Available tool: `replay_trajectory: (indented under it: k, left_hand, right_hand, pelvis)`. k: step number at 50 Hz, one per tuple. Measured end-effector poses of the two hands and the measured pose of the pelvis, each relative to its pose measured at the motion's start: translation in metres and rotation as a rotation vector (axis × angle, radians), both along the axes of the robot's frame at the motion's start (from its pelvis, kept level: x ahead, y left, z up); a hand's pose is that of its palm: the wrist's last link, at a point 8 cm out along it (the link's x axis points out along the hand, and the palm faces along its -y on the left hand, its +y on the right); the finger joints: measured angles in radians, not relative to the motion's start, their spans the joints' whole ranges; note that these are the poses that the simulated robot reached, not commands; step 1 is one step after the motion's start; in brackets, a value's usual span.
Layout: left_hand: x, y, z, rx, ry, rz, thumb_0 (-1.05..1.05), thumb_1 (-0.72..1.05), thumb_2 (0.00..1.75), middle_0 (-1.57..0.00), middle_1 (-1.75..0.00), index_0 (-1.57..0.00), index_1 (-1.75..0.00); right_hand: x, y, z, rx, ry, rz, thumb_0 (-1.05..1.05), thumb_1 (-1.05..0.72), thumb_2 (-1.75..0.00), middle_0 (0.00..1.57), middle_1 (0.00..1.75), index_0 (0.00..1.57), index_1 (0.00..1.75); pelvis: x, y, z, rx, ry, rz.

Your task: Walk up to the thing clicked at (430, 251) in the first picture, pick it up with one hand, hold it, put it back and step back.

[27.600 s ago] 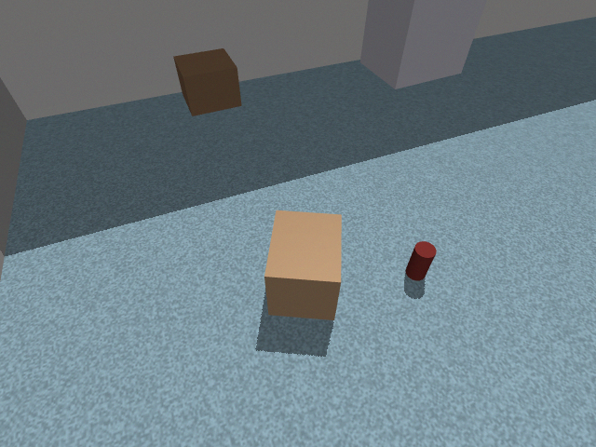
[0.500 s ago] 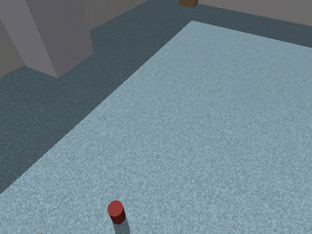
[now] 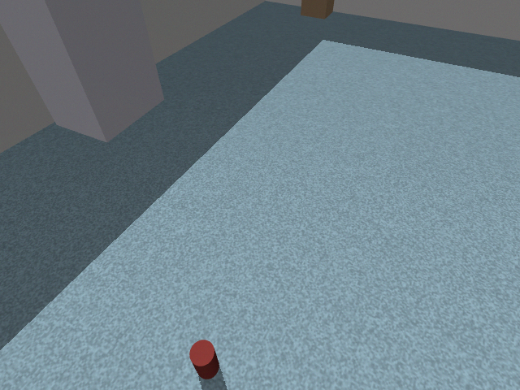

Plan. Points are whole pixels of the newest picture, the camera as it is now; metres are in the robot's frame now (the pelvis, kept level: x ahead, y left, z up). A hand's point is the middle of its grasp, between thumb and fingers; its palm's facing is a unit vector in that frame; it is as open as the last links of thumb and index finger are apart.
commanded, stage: stand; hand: left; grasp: from the side
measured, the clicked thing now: (205, 360) +0.38 +0.21 -0.70
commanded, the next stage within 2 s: step back in 1.34 s
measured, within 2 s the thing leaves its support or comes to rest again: neither
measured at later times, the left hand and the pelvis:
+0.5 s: hand out of the picture +0.08 +0.24 -0.16, palm faces -0.03 -0.94 -0.33, open 7.4 cm; pelvis +0.01 -0.01 +0.00, yaw -1 degrees
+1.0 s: hand out of the picture +0.10 +0.24 -0.15, palm faces -0.03 -0.94 -0.34, open 7.4 cm; pelvis +0.02 -0.01 +0.01, yaw -1 degrees
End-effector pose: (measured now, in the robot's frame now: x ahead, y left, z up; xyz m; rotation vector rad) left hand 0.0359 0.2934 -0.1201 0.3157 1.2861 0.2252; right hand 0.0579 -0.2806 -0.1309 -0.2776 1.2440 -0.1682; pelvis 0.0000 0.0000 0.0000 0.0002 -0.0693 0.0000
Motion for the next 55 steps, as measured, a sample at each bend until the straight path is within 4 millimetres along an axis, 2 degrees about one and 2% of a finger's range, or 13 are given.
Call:
replay_trajectory:
  k: [14, 31, 55]
  left_hand:
    - [0.024, -0.006, 0.001, -0.01, -0.02, -0.016, 0.0, 0.9, 0.9, -0.2, -0.3, -0.2, -0.3]
    - [0.05, -0.009, 0.003, -0.019, -0.034, -0.031, 0.0, 0.9, 0.9, -0.2, -0.3, -0.2, -0.3]
    - [0.06, -0.008, 0.005, -0.018, -0.034, -0.035, 0.01, 0.9, 0.9, -0.2, -0.3, -0.2, -0.3]
  right_hand:
    - [-0.001, -0.015, 0.005, -0.024, 0.025, -0.017, 0.0, -0.9, -0.89, 0.2, 0.3, 0.2, 0.3]
    - [0.009, -0.015, 0.007, -0.025, 0.024, -0.027, 0.0, -0.9, -0.89, 0.2, 0.3, 0.2, 0.3]
    - [0.025, -0.018, 0.01, -0.028, 0.012, -0.026, 0.0, -0.9, -0.89, 0.2, 0.3, 0.2, 0.3]
  pelvis:
    - [0.005, -0.005, 0.002, 0.0, 0.006, -0.006]
    - [0.016, -0.005, 0.004, 0.001, 0.016, -0.017]
    - [0.025, -0.005, 0.005, 0.001, 0.026, -0.021]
